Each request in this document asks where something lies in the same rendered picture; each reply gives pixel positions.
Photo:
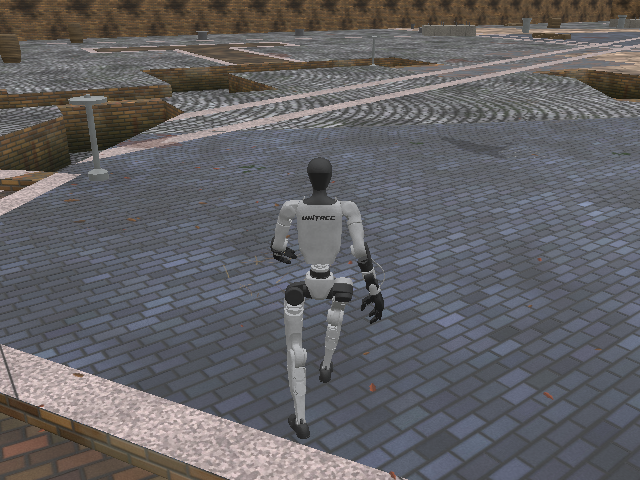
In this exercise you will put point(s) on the right robot hand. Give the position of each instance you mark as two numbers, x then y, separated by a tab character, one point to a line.
379	306

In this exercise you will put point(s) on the left robot forearm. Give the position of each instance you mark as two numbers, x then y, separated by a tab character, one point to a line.
276	252

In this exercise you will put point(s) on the left robot hand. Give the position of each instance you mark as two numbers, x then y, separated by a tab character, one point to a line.
289	253

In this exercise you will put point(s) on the right robot forearm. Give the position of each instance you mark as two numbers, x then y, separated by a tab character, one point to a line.
368	272

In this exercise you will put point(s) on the left robot shin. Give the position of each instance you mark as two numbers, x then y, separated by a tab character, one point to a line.
297	384

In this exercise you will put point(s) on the left robot upper arm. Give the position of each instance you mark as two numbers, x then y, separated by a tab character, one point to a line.
287	212

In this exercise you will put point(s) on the right robot thigh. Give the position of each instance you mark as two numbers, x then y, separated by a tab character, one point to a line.
342	294

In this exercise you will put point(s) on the right robot upper arm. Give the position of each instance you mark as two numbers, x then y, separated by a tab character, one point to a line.
351	212

